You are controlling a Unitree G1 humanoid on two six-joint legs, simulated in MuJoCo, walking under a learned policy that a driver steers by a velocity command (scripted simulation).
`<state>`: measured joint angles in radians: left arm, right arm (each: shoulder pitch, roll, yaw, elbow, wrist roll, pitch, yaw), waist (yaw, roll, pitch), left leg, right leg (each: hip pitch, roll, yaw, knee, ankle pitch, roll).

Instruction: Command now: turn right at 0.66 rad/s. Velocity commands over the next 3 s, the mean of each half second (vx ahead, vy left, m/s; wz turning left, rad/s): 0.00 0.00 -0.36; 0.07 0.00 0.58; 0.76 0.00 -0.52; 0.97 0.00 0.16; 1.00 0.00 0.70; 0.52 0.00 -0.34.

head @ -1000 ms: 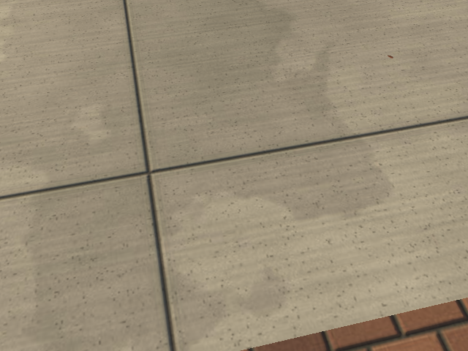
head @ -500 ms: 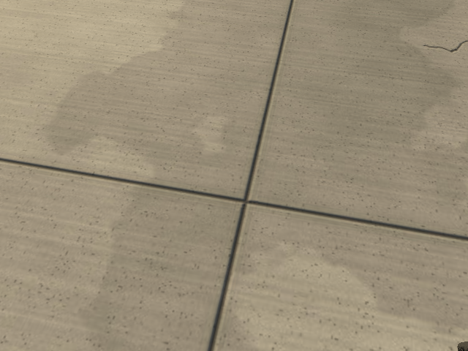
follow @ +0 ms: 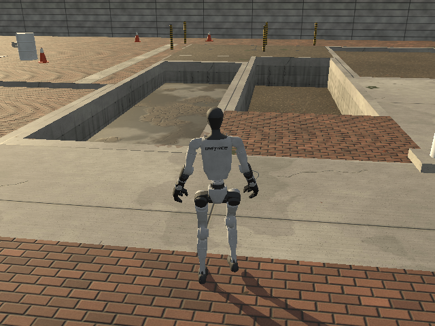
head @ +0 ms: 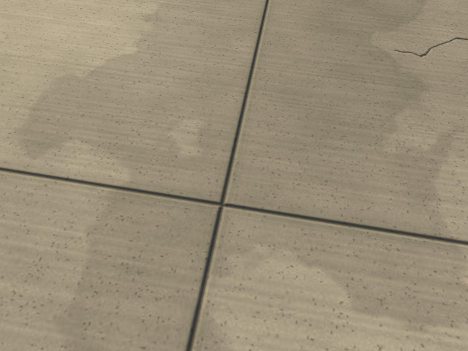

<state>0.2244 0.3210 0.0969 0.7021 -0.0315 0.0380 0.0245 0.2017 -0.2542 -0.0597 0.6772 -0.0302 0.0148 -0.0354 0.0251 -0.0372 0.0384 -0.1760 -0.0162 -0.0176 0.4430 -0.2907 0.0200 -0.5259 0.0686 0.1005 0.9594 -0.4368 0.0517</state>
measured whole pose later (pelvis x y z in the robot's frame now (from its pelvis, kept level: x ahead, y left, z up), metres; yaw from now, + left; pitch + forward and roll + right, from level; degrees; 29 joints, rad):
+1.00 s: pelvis +0.03 +0.00 +0.01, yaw +10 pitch +3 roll -3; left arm 0.15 0.33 0.11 0.74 -0.02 -0.01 -0.01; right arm 0.28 -0.28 -0.06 0.65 0.01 -0.02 -0.01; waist 0.00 -0.03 0.00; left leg -0.23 0.00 0.01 0.43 -0.26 0.07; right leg -0.57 -0.06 -0.02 1.10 -0.25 0.02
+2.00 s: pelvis +0.83 -0.12 -0.03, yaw -2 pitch -1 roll +1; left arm 0.23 0.25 0.00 0.79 0.04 -0.10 0.01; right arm 0.37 -0.31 -0.06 0.89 -0.02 -0.03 0.02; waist -0.07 0.01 0.05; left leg -0.41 -0.18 0.09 0.61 -0.19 0.20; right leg -0.27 0.08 0.03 1.49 -0.33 -0.02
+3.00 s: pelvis +1.64 -0.07 +0.00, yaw +6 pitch +2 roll +1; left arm 0.19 0.32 0.09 0.71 -0.02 0.00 0.02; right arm 0.14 -0.28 -0.05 0.78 -0.01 -0.06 -0.03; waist -0.02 -0.02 0.07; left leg -0.22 0.03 0.21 0.40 -0.20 0.03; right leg -0.69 -0.09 -0.03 0.95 -0.18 0.06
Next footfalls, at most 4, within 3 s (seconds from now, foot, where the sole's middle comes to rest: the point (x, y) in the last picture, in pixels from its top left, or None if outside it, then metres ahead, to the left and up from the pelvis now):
0.28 right None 0.03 -0.16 -0.78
0.80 left None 0.04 0.09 -0.78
1.44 right None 0.45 -0.10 -0.78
1.90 left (276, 208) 0.95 -0.12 -0.78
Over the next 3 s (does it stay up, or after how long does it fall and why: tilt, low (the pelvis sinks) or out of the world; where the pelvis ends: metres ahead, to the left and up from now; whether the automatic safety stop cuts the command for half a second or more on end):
stays up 1.64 -0.07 0.00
